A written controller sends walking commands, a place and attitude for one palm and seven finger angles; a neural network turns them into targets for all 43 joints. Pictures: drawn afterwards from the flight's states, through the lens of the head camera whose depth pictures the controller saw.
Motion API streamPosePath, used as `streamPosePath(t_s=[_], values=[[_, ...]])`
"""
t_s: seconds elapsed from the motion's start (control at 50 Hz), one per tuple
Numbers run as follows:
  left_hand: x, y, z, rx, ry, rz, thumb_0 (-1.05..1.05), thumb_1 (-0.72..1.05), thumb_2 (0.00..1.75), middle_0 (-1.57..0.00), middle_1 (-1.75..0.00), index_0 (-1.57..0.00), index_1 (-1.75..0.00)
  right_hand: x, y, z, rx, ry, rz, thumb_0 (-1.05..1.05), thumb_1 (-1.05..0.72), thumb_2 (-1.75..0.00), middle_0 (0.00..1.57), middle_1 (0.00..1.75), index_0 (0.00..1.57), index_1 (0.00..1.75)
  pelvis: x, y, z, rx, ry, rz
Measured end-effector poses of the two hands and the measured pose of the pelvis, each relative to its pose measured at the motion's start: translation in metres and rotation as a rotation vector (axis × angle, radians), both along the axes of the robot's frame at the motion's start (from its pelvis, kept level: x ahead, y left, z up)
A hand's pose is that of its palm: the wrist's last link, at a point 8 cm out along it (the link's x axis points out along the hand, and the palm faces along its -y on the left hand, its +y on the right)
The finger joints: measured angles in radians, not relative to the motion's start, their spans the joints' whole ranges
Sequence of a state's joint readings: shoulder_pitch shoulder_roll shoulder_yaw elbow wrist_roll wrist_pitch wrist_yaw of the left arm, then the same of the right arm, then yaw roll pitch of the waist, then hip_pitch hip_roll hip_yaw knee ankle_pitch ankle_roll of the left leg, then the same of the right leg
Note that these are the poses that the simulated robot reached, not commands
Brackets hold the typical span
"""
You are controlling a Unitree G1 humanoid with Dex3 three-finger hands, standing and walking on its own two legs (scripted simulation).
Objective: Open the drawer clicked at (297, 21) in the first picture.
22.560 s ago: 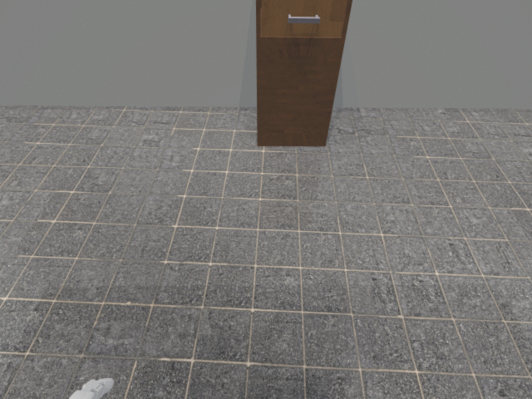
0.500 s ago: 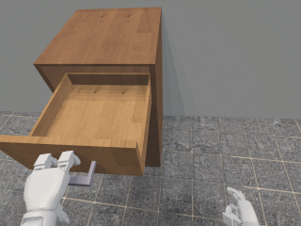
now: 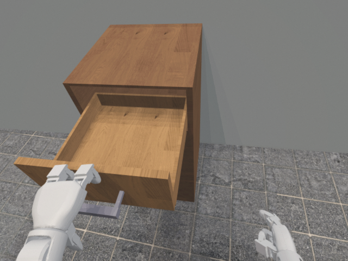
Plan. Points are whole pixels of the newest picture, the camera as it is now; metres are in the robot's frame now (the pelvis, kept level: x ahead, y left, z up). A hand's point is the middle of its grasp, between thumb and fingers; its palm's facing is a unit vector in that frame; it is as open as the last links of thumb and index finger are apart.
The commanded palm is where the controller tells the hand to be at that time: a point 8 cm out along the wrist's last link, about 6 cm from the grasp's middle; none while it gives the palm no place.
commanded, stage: lift the hand off the handle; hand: left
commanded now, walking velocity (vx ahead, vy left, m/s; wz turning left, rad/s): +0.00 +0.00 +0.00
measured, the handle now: (94, 201) +0.23 +0.25 -0.01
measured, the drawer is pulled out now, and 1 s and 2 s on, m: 0.30 0.30 0.30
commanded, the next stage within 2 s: draw the hand back to the body in 0.56 s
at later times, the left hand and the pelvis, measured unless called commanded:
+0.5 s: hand (57, 185) +0.20 +0.25 +0.14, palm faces +0.10 -0.08 -0.99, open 13.8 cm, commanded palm +0.16 +0.25 +0.18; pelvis +0.00 +0.00 +0.02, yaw +0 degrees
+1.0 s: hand (45, 188) +0.19 +0.27 +0.14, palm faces +0.09 -0.06 -0.99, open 13.9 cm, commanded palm +0.15 +0.26 +0.19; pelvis -0.01 +0.01 +0.02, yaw +0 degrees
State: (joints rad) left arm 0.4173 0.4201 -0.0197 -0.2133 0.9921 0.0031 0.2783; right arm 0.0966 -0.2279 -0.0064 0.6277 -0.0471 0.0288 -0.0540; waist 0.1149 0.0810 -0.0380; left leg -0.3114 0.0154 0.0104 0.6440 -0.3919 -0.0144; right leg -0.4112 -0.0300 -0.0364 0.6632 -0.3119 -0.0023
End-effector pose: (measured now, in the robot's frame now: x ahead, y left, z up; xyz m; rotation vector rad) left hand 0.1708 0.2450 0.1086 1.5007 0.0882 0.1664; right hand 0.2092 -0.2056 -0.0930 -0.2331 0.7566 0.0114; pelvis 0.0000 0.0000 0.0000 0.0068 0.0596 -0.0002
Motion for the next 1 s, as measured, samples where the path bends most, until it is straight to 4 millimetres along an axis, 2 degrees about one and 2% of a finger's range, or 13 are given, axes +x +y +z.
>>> streamPosePath(t_s=[0.1, 0.24, 0.4, 0.52, 0.58, 0.76, 1.0], values=[[0.001, -0.001, 0.018, -0.001, -0.015, 0.001, 0.0, -0.49, 0.3, -0.32, -1.2, -0.43, -1.24, 0.004, 0.005, 0.003, 0.02, -0.001, 0.01, 0.01, -0.91, -0.9, 0.2, 0.3, 0.2, 0.3, 0.002, 0.001, 0.004, -0.001, -0.017, 0.0], [0.006, 0.0, 0.054, 0.016, -0.094, 0.007, 0.0, -0.49, 0.3, -0.32, -1.2, -0.37, -1.22, 0.009, 0.008, 0.01, 0.034, -0.005, 0.02, 0.01, -0.91, -0.9, 0.2, 0.3, 0.2, 0.3, 0.003, 0.001, 0.01, -0.001, -0.041, -0.002], [0.009, 0.008, 0.065, -0.004, -0.026, 0.031, 0.0, -0.49, 0.3, -0.31, -1.2, -0.33, -1.2, 0.011, 0.004, 0.021, 0.026, -0.013, 0.021, 0.01, -0.91, -0.9, 0.2, 0.3, 0.2, 0.3, 0.003, 0.001, 0.015, -0.003, -0.074, -0.003], [0.004, 0.005, 0.081, -0.014, -0.054, -0.01, 0.0, -0.49, 0.3, -0.32, -1.2, -0.32, -1.2, 0.012, 0.0, 0.027, 0.01, -0.03, 0.021, 0.01, -0.91, -0.9, 0.2, 0.3, 0.2, 0.3, 0.002, 0.002, 0.017, -0.008, -0.09, -0.001], [0.003, 0.005, 0.082, -0.011, -0.055, -0.018, 0.0, -0.49, 0.3, -0.31, -1.2, -0.32, -1.2, 0.01, 0.0, 0.028, 0.011, -0.026, 0.022, 0.01, -0.91, -0.9, 0.2, 0.3, 0.2, 0.3, 0.001, 0.003, 0.018, -0.008, -0.093, -0.002], [0.001, 0.014, 0.069, -0.026, -0.004, -0.004, 0.0, -0.49, 0.3, -0.31, -1.2, -0.32, -1.2, 0.0, 0.006, 0.023, 0.012, 0.004, 0.032, 0.01, -0.91, -0.9, 0.2, 0.3, 0.2, 0.3, -0.005, 0.004, 0.019, -0.007, -0.094, 0.0], [-0.003, 0.023, 0.08, -0.001, -0.036, -0.007, 0.0, -0.49, 0.3, -0.31, -1.2, -0.32, -1.2, -0.006, 0.01, 0.021, 0.02, 0.008, 0.021, 0.01, -0.91, -0.9, 0.2, 0.3, 0.2, 0.3, -0.006, 0.008, 0.019, -0.008, -0.093, -0.003]])
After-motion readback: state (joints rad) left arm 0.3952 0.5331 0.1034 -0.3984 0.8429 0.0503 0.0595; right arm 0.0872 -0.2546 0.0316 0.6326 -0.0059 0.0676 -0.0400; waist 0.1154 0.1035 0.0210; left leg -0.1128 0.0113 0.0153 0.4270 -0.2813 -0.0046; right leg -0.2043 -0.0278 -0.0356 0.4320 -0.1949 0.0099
